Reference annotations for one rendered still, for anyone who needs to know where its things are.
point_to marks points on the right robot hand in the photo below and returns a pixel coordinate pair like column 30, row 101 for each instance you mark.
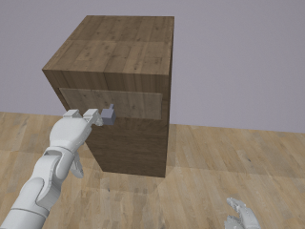
column 246, row 218

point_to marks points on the robot left forearm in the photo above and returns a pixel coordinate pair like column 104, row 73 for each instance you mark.
column 41, row 191

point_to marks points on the drawer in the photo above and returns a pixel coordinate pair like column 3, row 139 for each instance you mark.
column 126, row 104

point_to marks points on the left robot hand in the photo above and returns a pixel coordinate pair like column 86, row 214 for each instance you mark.
column 71, row 131

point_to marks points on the handle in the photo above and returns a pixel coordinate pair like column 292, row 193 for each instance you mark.
column 108, row 115

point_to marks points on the cabinet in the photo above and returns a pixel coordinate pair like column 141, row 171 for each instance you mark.
column 122, row 53

